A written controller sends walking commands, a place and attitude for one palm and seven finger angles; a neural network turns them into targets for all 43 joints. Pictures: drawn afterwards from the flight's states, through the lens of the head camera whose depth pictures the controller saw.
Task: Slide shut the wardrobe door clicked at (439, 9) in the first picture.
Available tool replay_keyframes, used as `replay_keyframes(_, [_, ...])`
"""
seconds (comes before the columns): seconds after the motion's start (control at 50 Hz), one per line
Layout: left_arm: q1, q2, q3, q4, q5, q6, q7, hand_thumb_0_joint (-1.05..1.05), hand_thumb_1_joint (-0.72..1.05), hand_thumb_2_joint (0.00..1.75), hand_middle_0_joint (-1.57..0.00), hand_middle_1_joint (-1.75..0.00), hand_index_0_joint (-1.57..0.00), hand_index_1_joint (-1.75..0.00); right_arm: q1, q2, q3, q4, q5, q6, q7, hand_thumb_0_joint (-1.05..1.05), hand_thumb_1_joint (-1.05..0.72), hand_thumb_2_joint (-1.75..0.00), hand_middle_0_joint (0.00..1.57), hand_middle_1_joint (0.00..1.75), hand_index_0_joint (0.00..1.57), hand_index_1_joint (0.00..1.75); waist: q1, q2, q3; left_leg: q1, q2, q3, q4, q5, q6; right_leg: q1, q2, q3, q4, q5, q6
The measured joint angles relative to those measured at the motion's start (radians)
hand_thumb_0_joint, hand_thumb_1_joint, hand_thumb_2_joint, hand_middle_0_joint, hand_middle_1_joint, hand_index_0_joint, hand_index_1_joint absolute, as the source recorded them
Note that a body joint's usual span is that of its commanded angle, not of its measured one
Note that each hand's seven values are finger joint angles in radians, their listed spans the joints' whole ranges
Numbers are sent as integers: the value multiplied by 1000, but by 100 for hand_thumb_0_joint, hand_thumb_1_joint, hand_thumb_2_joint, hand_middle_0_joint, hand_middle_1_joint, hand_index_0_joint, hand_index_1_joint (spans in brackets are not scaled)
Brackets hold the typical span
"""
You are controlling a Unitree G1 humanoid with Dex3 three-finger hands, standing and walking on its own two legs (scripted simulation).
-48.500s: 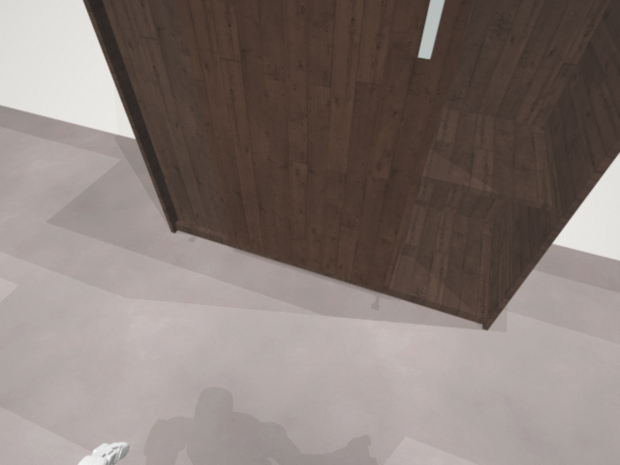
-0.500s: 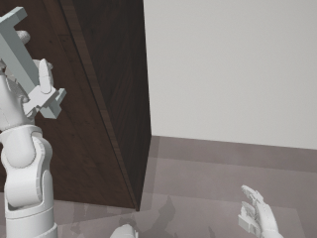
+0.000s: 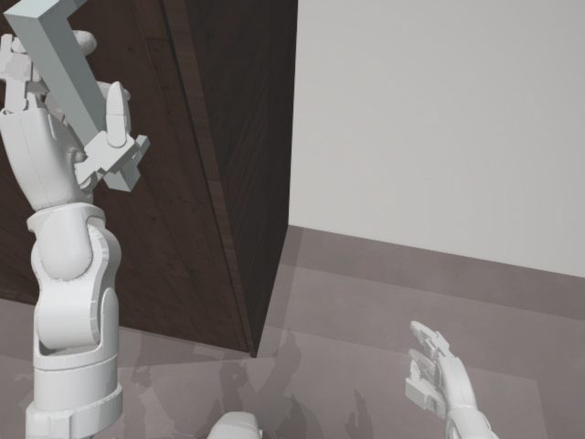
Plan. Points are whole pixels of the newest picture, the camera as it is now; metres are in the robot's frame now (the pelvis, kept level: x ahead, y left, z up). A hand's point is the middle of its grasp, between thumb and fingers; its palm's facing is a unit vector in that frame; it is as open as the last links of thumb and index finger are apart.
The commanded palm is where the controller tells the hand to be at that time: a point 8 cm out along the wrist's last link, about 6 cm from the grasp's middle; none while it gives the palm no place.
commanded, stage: step sideways, sliding the door along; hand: left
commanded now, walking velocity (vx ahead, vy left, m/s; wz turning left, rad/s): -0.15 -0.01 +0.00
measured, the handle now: (102, 98) +0.33 +0.27 +0.26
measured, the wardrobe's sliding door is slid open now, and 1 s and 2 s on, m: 0.00 0.00 0.00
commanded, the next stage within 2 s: stop walking and hold the door there in 0.94 s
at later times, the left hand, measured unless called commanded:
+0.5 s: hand (119, 131) +0.31 +0.24 +0.25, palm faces +0.51 -0.86 +0.00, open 6.8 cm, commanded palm +0.27 +0.17 +0.24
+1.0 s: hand (117, 134) +0.30 +0.24 +0.25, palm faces +0.41 -0.91 -0.02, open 6.5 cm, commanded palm +0.27 +0.20 +0.24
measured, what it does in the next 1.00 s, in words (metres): steps on the spot: right foot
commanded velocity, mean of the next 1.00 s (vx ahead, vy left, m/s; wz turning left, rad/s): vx -0.14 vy -0.12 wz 0.01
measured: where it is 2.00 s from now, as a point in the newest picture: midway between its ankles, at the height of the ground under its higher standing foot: outside the picture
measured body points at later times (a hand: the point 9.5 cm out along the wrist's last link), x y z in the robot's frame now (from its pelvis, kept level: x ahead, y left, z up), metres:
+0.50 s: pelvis -0.01 +0.02 -0.01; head +0.03 +0.02 +0.43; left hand +0.27 +0.29 +0.24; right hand +0.22 -0.16 -0.10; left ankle +0.06 +0.15 -0.74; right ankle -0.02 -0.12 -0.74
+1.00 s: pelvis -0.04 +0.04 +0.00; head +0.01 +0.03 +0.44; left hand +0.27 +0.29 +0.25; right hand +0.22 -0.13 -0.08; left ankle +0.06 +0.15 -0.74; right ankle -0.06 -0.09 -0.73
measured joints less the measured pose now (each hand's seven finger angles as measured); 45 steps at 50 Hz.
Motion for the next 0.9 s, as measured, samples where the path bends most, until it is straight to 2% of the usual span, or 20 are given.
replay_keyframes(0.06, [-34, 16, 9, 10, 3, 23, 7, -12, 60, 81, -47, -142, -25, -124, -25, -1, 15, -17, 3, -15, -4, 1, -90, -90, 20, 30, 20, 30, 11, -27, 0, -24, -18, 7, 38, -16, -8, 64, -19, 6, -155, 156, -4])
replay_keyframes(0.12, [-38, 14, 27, 20, 12, 31, 18, -12, 60, 81, -47, -142, -25, -124, -61, -17, 19, -4, -5, -12, -17, 1, -90, -90, 20, 30, 21, 30, -4, -22, -18, -61, -21, 2, 83, -36, -10, 64, -26, 3, -168, 76, 6])
replay_keyframes(0.2, [-40, -2, 10, 28, 18, 33, 27, -12, 60, 81, -47, -141, -26, -124, -64, -45, -5, 7, 0, 9, -34, 1, -90, -90, 20, 30, 21, 30, -18, -18, -37, -80, -38, -1, 87, -31, 4, 44, -42, -2, -153, 64, 19])
replay_keyframes(0.26, [-56, -8, -11, 35, 21, 41, 29, -11, 61, 79, -46, -142, -25, -124, -50, -59, -21, 7, 3, 19, -42, 1, -91, -90, 20, 30, 20, 30, -16, -24, -36, -82, -49, 5, 90, -30, 16, 24, -47, 18, -115, 65, 8])
replay_keyframes(0.34, [-88, -10, -34, 61, 24, 42, 30, -11, 62, 78, -46, -141, -25, -124, -23, -57, -28, 7, 5, 22, -40, 1, -91, -90, 20, 30, 20, 30, -12, -35, -27, -80, -70, 5, 79, -18, 25, 3, -32, 40, -28, -14, -19])
replay_keyframes(0.38, [-103, -13, -42, 72, 25, 42, 32, -11, 62, 78, -46, -141, -25, -124, -11, -53, -24, 11, 8, 22, -35, 1, -91, -90, 20, 30, 20, 30, -7, -40, -22, -80, -82, 5, 75, -12, 27, 18, -26, 34, -53, 7, -31])
replay_keyframes(0.4, [-109, -14, -44, 74, 26, 45, 33, -11, 62, 79, -46, -141, -25, -124, -5, -50, -20, 12, 10, 23, -31, 1, -91, -90, 20, 30, 20, 30, -3, -44, -22, -84, -88, 9, 80, -14, 27, 32, -28, 37, -83, 37, -32])
replay_keyframes(0.46, [-99, -37, -50, 70, 35, 42, 40, -11, 62, 79, -46, -141, -25, -125, 2, -52, -11, 30, 9, 29, -24, 1, -91, -90, 20, 30, 20, 30, -8, -18, -26, -94, -87, 3, 97, -24, 31, 42, -26, 34, -102, 20, -2])
replay_keyframes(0.52, [-89, -59, -74, 56, 42, 45, 42, -10, 63, 77, -45, -142, -25, -125, 12, -47, -8, 44, 11, 35, -24, 1, -91, -90, 20, 30, 20, 30, -11, -10, -36, -100, -95, 2, 103, -28, 44, 43, -34, 33, -108, 22, 12])
replay_keyframes(0.6, [-103, -78, -111, 54, 43, 52, 38, -9, 64, 75, -45, -142, -24, -125, 10, -39, -5, 44, 8, 29, -18, 1, -91, -90, 20, 30, 20, 30, 1, -11, -26, -93, -110, 11, 96, -25, 63, 10, -34, 55, -16, -14, -20])
replay_keyframes(0.68, [-107, -88, -138, 65, 30, 38, 34, -8, 65, 74, -46, -141, -24, -126, -10, -30, 3, 42, 6, 22, -6, 1, -91, -90, 20, 30, 20, 30, 9, -6, -17, -76, -126, 15, 53, 1, 76, -15, -23, 53, 71, -73, -36])
replay_keyframes(0.76, [-78, -57, -136, 61, -6, 28, 17, -8, 67, 74, -46, -141, -21, -129, -38, -13, 15, 29, -2, 31, -1, 1, -91, -90, 20, 30, 20, 30, 8, -3, -18, -51, -126, 35, 0, 28, 80, 1, -3, 35, 22, -56, -36])
replay_keyframes(0.9, [-85, -39, -109, 93, -25, 31, 2, -8, 68, 74, -46, -141, -22, -133, -60, -29, 22, -5, -6, 47, 0, 1, -91, -90, 20, 30, 20, 30, -1, 14, -23, -48, -111, 47, -35, 58, 79, 30, 23, 33, -54, -24, -37])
